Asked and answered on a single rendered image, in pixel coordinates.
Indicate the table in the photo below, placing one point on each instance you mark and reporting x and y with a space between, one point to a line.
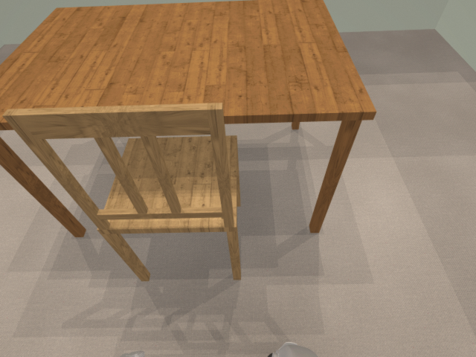
266 61

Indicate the chair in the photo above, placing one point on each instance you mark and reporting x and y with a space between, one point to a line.
162 185

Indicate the robot right shin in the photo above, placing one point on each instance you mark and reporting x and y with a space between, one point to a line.
288 343

